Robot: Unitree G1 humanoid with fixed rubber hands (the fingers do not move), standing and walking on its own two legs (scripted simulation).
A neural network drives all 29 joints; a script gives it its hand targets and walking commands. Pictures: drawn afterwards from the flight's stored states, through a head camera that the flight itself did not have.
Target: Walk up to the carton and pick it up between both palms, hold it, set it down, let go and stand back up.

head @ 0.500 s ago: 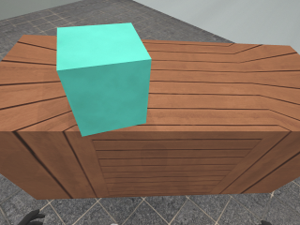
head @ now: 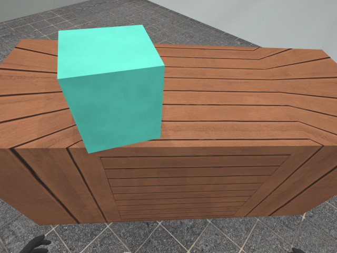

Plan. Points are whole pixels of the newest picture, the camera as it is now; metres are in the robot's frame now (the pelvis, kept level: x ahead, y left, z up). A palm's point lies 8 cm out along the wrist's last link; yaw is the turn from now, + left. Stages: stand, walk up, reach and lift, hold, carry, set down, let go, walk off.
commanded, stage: walk up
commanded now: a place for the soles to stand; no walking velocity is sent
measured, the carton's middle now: (114, 90) +0.52 +0.15 +0.10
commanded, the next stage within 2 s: none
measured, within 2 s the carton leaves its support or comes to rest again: neither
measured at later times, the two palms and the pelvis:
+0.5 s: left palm out of the picture +0.13 +0.31 -0.08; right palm out of the picture +0.09 -0.33 -0.05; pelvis +0.00 +0.00 +0.00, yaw +0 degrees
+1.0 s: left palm out of the picture +0.14 +0.45 -0.04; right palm out of the picture +0.15 -0.23 -0.07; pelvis +0.06 +0.10 +0.01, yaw +5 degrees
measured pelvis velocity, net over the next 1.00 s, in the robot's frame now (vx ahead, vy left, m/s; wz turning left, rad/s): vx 0.06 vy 0.10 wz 0.10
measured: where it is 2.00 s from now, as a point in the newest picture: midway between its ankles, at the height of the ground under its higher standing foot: outside the picture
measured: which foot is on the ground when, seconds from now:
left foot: down 0.00-1.00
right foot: down 0.00-0.80, up 0.82-0.98, down 1.00-1.00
